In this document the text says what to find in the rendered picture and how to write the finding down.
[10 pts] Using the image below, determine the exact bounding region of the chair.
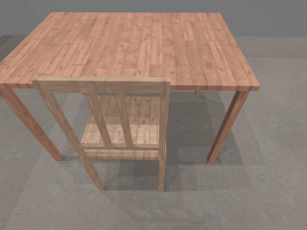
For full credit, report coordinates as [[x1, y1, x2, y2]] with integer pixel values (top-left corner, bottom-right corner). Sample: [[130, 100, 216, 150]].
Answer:
[[31, 76, 171, 192]]

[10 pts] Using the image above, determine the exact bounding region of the table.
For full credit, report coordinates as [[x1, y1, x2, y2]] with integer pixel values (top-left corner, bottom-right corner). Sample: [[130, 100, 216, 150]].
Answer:
[[0, 11, 261, 164]]

